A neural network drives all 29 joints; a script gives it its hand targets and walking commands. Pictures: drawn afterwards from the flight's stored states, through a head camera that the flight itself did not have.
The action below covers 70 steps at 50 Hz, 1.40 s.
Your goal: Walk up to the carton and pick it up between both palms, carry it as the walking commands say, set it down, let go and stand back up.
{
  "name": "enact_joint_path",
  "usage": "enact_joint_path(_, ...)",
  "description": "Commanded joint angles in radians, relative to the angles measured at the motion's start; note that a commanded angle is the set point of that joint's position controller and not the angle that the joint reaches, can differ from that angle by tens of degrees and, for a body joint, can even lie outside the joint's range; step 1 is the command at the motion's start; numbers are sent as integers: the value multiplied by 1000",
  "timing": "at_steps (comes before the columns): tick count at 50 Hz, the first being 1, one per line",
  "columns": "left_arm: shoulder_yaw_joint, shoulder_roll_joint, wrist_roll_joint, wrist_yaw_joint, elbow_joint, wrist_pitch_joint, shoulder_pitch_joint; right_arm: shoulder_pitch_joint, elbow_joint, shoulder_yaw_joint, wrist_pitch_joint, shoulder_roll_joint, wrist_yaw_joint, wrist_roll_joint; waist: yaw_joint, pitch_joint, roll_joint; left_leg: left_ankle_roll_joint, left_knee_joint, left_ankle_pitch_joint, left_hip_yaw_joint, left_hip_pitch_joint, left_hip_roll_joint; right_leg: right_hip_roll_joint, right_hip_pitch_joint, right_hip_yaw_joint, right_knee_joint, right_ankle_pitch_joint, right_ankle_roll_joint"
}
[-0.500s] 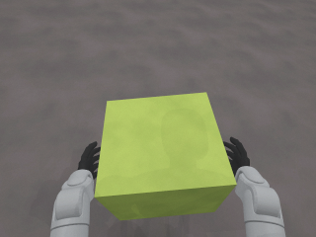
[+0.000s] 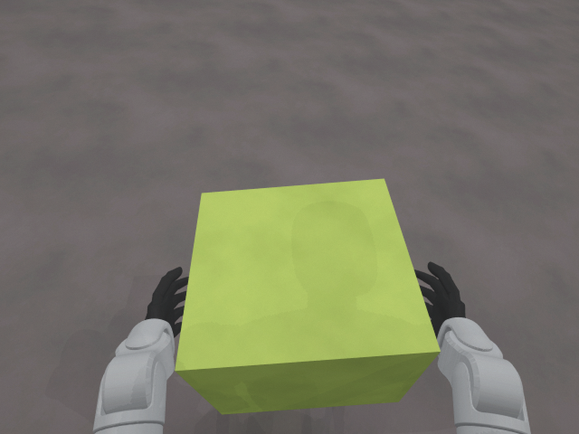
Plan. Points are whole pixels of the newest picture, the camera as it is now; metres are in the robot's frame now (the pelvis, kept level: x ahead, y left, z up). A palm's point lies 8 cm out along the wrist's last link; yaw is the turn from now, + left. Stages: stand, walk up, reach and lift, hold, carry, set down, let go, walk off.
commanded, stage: carry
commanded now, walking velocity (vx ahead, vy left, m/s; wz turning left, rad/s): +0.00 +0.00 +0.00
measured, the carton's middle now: (301, 298) +0.33 +0.00 -0.05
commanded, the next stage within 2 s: none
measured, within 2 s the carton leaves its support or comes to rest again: neither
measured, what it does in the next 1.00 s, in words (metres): walks ahead: left foot, then right foot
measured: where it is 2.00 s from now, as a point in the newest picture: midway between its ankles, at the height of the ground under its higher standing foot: (287, 222)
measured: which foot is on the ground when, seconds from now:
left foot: up 0.00-0.08, down 0.10-0.42, up 0.44-0.62, down 0.64-0.90, up 0.92-1.00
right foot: down 0.00-0.10, up 0.12-0.40, down 0.42-0.66, up 0.68-0.88, down 0.90-1.00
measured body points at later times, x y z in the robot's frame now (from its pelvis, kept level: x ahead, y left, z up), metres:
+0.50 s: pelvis +0.35 +0.02 -0.01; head +0.38 +0.04 +0.43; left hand +0.64 +0.19 -0.02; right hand +0.61 -0.19 +0.01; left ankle +0.14 +0.09 -0.60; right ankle +0.42 -0.04 -0.69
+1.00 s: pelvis +0.61 +0.01 -0.02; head +0.63 +0.04 +0.43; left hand +0.89 +0.19 -0.03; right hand +0.86 -0.19 -0.01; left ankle +0.40 +0.10 -0.58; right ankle +0.54 -0.02 -0.69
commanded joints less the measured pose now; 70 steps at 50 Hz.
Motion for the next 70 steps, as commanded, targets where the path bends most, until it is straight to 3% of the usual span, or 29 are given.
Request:
enact_joint_path(1, -725, -665, -236, -135, -257, -111, -711, -361, 81, 592, -84, 648, 161, 93, -32, -402, 164, -10, -827, 490, 45, 92, 23, -201, 361, 225, -46, 1331, -22)
enact_joint_path(2, -720, -665, -240, -141, -258, -102, -679, -323, 62, 604, -80, 654, 158, 82, -66, -469, 147, -1, -974, 879, 58, 360, 42, -179, 264, 128, 116, 1216, 59)
enact_joint_path(4, -716, -651, -235, -148, -264, -79, -689, -331, 69, 572, -59, 642, 146, 64, -58, -482, 447, 235, -808, 2334, -411, 803, 354, 37, -244, 97, 497, -51, 166)
enact_joint_path(5, -719, -666, -232, -153, -244, -67, -632, -340, 19, 591, -53, 610, 133, 66, -55, -503, 383, 271, -778, 2442, -405, 851, 415, 6, -294, 135, 557, -93, 121)
enact_joint_path(12, -667, -731, -232, -144, -285, -24, -468, -510, -359, 794, -9, 645, 113, 193, -104, -360, 170, 115, -707, 2053, -279, 1139, 212, -16, -958, -10, 555, -196, 95)
enact_joint_path(14, -669, -728, -242, -132, -352, -28, -456, -521, -448, 828, -8, 619, 111, 221, -102, -412, 128, 86, -729, 2029, -180, 1071, 149, 7, -812, -95, 304, -53, 94)
enact_joint_path(17, -637, -686, -220, -119, -411, -29, -505, -532, -423, 813, 11, 591, 124, 230, -4, -551, 134, 35, -468, 1932, -32, 433, 109, 100, 174, -98, -273, 558, 68)
enact_joint_path(18, -645, -696, -189, -118, -358, -41, -505, -561, -366, 791, 3, 580, 135, 204, 44, -603, 100, 7, -255, 1603, -15, 270, 88, 1, 457, 64, -363, 976, -9)
enact_joint_path(19, -637, -668, -178, -118, -345, -52, -527, -535, -331, 786, -1, 573, 138, 184, 18, -653, -125, -47, 54, 576, 32, 63, -49, -277, 687, 434, -270, 1887, -166)
enact_joint_path(20, -599, -649, -124, -117, -248, -70, -522, -535, -231, 756, -15, 594, 154, 161, 3, -635, -221, -49, 171, 119, -2, -78, -116, -400, 749, 604, -211, 2150, -276)
enact_joint_path(24, -668, -716, -179, -151, -208, -105, -660, -450, 6, 648, -61, 660, 177, 124, -24, -421, 91, 7, -52, 150, -151, 16, 7, -380, 270, 618, -326, 1335, -254)
enact_joint_path(28, -701, -755, -180, -157, -133, -116, -689, -458, 93, 590, -93, 688, 192, 88, -25, -391, 138, 5, -740, 108, -72, 98, 54, -321, 263, 398, -182, 1467, -157)
enact_joint_path(30, -697, -719, -196, -161, -169, -120, -760, -464, 146, 565, -96, 676, 180, 62, -55, -412, 199, 10, -983, 815, -76, 391, 101, -236, 115, 174, -25, 1172, -26)
enact_joint_path(32, -713, -715, -205, -161, -211, -104, -736, -445, 134, 575, -87, 665, 169, 60, -51, -410, 430, 120, -781, 2060, -253, 770, 294, -54, -325, 64, 178, 66, 72)
enact_joint_path(37, -744, -772, -240, -160, -225, -36, -566, -511, -204, 745, -23, 680, 141, 159, -90, -401, 263, 40, -707, 2177, -217, 1066, 233, 2, -756, -49, 377, -21, 79)
enact_joint_path(40, -742, -780, -259, -158, -298, -13, -545, -548, -356, 803, 3, 670, 124, 191, -82, -380, 193, -49, -694, 2460, -99, 931, 128, 71, -579, -172, 139, 11, 76)
enact_joint_path(42, -710, -740, -254, -160, -355, -7, -546, -503, -327, 803, 25, 672, 118, 189, -34, -443, 80, -53, -487, 2363, -65, 574, 112, 101, -55, -147, -221, 306, 72)
enact_joint_path(43, -666, -727, -210, -160, -291, -22, -524, -488, -243, 773, 20, 643, 128, 156, 23, -563, -31, -79, -136, 1992, -2, 266, 81, -22, 404, 35, -310, 934, -47)
enact_joint_path(44, -652, -699, -200, -159, -280, -38, -530, -519, -240, 777, 11, 650, 133, 159, 42, -697, -260, -103, 240, 633, 64, -108, -39, -350, 871, 427, -148, 2038, -256)
enact_joint_path(45, -624, -692, -165, -148, -211, -55, -503, -539, -229, 769, -8, 670, 136, 165, 15, -707, -351, -77, 326, 14, -12, -354, -112, -465, 1047, 594, -140, 2362, -316)
enact_joint_path(48, -683, -760, -187, -140, -274, -96, -632, -695, -278, 755, -73, 682, 160, 193, 13, -338, 26, 5, 217, -54, -148, -467, -24, -392, 594, 678, -282, 1576, -256)
enact_joint_path(50, -723, -769, -221, -146, -301, -107, -754, -597, -152, 657, -88, 692, 162, 140, -1, -147, 156, 2, 86, -154, -123, -544, 7, -389, 484, 634, -273, 1424, -245)
enact_joint_path(53, -736, -705, -230, -144, -290, -131, -805, -426, 80, 557, -96, 670, 170, 77, -23, -191, 180, 13, -419, 76, -40, -342, 83, -320, 430, 377, -244, 1331, -125)
enact_joint_path(56, -731, -674, -233, -147, -283, -119, -752, -379, 87, 578, -83, 667, 158, 69, -76, -474, 126, 13, -918, 897, 127, 370, 11, -176, 258, 83, 136, 1270, 59)
enact_joint_path(58, -706, -666, -206, -153, -213, -109, -703, -389, 80, 569, -81, 647, 148, 50, -68, -501, 492, 303, -834, 2347, -504, 761, 348, 103, -192, 71, 617, -38, 171)
enact_joint_path(60, -687, -701, -184, -163, -114, -84, -555, -422, -41, 644, -69, 626, 136, 64, -74, -463, 316, 308, -823, 2233, -509, 800, 351, 39, -359, 130, 662, -51, 100)
enact_joint_path(66, -657, -763, -225, -148, -255, -62, -444, -569, -377, 835, -39, 675, 111, 220, -114, -442, 147, 178, -669, 1950, -412, 1167, 259, -50, -1013, 101, 606, -262, 75)
enact_joint_path(68, -645, -741, -245, -139, -339, -60, -453, -545, -437, 850, -23, 644, 109, 239, -109, -487, 61, 127, -697, 1826, -272, 1066, 210, -58, -809, 36, 205, -33, 86)
enact_joint_path(70, -620, -742, -235, -128, -328, -64, -439, -576, -468, 840, -24, 592, 113, 238, -35, -574, 46, 41, -551, 1687, -42, 547, 111, 30, -26, -28, -246, 428, 85)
